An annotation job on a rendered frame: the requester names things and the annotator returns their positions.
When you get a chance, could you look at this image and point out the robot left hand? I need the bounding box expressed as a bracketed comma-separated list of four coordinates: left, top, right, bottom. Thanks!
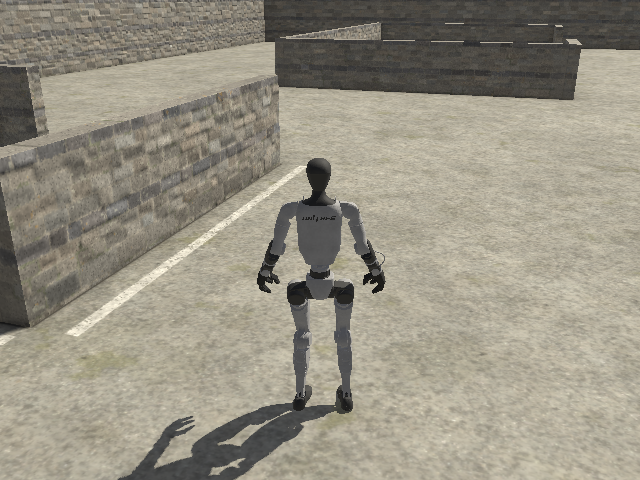
[257, 271, 280, 293]

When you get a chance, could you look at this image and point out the right robot thigh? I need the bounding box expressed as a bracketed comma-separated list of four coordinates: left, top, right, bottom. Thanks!
[334, 278, 354, 348]

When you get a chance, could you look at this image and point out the right robot forearm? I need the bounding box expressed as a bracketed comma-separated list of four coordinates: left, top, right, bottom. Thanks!
[361, 239, 382, 276]

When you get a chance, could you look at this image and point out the right robot upper arm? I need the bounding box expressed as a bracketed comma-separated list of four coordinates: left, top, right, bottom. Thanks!
[340, 201, 370, 255]

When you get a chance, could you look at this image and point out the robot right hand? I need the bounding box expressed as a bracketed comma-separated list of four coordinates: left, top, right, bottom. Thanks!
[363, 270, 386, 294]

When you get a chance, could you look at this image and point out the left robot forearm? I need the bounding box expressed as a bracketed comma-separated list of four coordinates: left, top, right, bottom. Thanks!
[260, 240, 280, 277]

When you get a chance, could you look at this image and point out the left robot upper arm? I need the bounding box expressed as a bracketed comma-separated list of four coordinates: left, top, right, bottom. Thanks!
[270, 201, 298, 256]

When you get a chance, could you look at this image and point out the robot head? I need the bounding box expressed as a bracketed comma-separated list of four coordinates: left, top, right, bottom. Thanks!
[302, 158, 336, 206]

